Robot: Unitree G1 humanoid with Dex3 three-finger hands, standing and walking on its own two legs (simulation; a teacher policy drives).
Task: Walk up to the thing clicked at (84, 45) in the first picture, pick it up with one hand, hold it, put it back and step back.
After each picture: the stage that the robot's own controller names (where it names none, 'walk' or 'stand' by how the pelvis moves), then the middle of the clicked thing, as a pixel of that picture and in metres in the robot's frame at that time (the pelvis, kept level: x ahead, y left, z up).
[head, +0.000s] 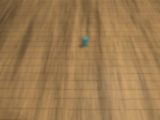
stand; (85, 41) +1.37 -0.03 -0.72
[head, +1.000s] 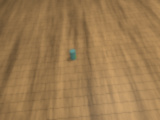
walk; (73, 54) +1.25 +0.20 -0.70
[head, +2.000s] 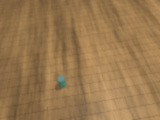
walk; (62, 82) +0.78 +0.28 -0.71
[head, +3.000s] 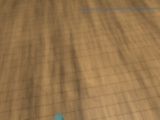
stand; (59, 119) +0.43 +0.24 -0.71
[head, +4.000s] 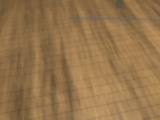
stand; out of the picture +0.38 +0.23 -0.72
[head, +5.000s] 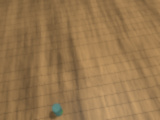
stand; (57, 109) +0.43 +0.24 -0.69
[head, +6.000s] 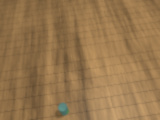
stand; (63, 109) +0.43 +0.20 -0.70
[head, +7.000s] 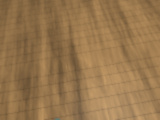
stand; out of the picture +0.30 +0.24 -0.71
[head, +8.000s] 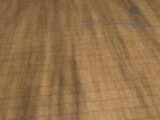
stand; out of the picture +0.39 +0.21 -0.70
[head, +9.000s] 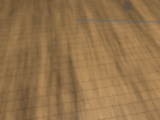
stand; out of the picture +0.39 +0.21 -0.72
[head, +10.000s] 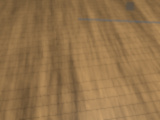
stand; out of the picture +0.38 +0.22 -0.73
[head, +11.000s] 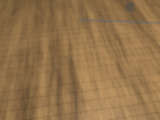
stand; out of the picture +0.38 +0.22 -0.73
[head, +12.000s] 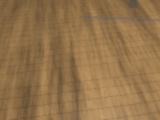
go down; out of the picture +0.37 +0.22 -0.72
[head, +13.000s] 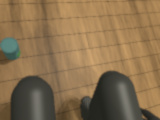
go down; (11, 49) +0.47 +0.24 -0.30
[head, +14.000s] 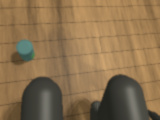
approach; (26, 51) +0.47 +0.22 -0.30
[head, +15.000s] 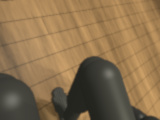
close in; out of the picture +0.46 +0.27 -0.23
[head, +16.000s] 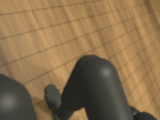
close; out of the picture +0.45 +0.28 -0.23
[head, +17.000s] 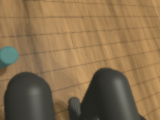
lift; (4, 58) +0.42 +0.22 -0.26
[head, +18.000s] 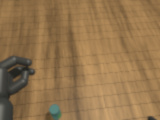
lift; (55, 112) +0.40 +0.17 -0.59
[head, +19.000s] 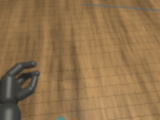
go down; out of the picture +0.38 +0.16 -0.66
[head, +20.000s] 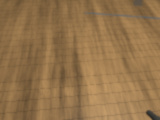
stand; out of the picture +0.37 +0.16 -0.65
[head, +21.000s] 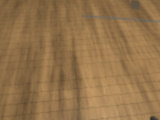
stand; out of the picture +0.36 +0.15 -0.66
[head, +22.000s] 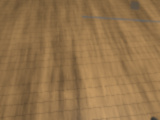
stand; out of the picture +0.37 +0.15 -0.66
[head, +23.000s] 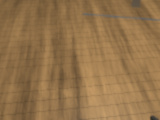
hold; out of the picture +0.36 +0.15 -0.66
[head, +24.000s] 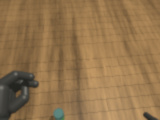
close; (59, 115) +0.39 +0.16 -0.61
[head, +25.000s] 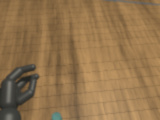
close; (57, 119) +0.39 +0.16 -0.65
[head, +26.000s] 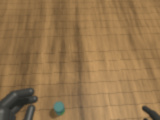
stand; (59, 108) +0.39 +0.15 -0.58
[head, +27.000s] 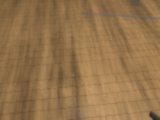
stand; out of the picture +0.37 +0.16 -0.65
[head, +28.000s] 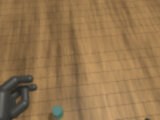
close; (58, 112) +0.38 +0.16 -0.60
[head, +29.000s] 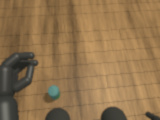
close; (54, 92) +0.41 +0.17 -0.51
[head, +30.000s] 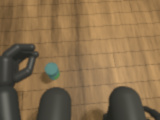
close; (52, 71) +0.44 +0.17 -0.37
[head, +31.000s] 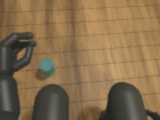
close; (47, 68) +0.45 +0.17 -0.34
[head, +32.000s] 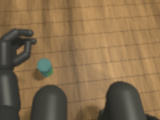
close; (45, 68) +0.45 +0.17 -0.34
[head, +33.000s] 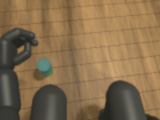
hold; (45, 67) +0.45 +0.17 -0.34
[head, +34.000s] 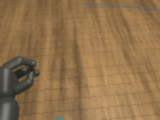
hold; out of the picture +0.38 +0.16 -0.64
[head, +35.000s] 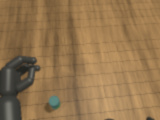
close; (54, 102) +0.39 +0.16 -0.58
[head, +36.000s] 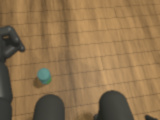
crouch; (44, 76) +0.44 +0.17 -0.42
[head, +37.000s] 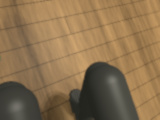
lower; out of the picture +0.43 +0.22 -0.26
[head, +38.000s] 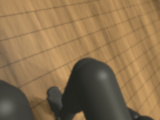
lower; out of the picture +0.44 +0.25 -0.24
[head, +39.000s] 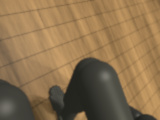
lower; out of the picture +0.44 +0.26 -0.23
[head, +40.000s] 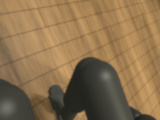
lower; out of the picture +0.43 +0.27 -0.23
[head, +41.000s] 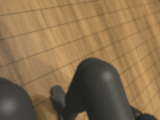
lower; out of the picture +0.43 +0.26 -0.23
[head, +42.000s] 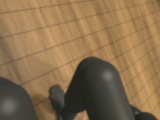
open; out of the picture +0.45 +0.26 -0.23
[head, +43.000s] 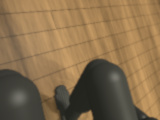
stand; out of the picture +0.43 +0.24 -0.24
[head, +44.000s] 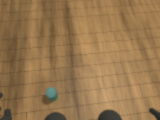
stand; (52, 94) +0.41 +0.17 -0.55
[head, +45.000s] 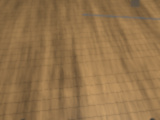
stand; out of the picture +0.38 +0.16 -0.66
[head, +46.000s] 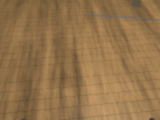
stand; out of the picture +0.38 +0.15 -0.66
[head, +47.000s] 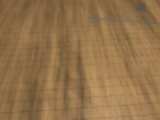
stand; out of the picture +0.38 +0.15 -0.71
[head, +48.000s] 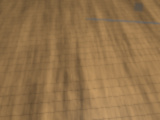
stand; out of the picture +0.38 +0.16 -0.72
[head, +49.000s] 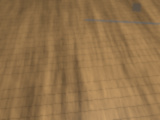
stand; out of the picture +0.36 +0.18 -0.73
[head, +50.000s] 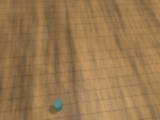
walk; (58, 105) +0.43 +0.12 -0.71
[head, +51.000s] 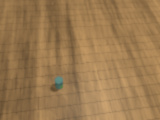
walk; (59, 83) +0.62 +0.16 -0.71
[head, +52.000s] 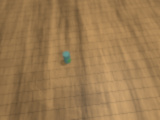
stand; (66, 57) +0.93 +0.24 -0.69
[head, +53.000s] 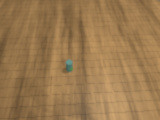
stand; (69, 65) +0.96 +0.14 -0.72
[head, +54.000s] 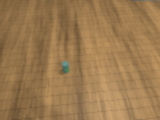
stand; (65, 67) +1.00 +0.18 -0.72
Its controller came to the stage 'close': yes
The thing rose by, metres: 0.01
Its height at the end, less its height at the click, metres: +0.00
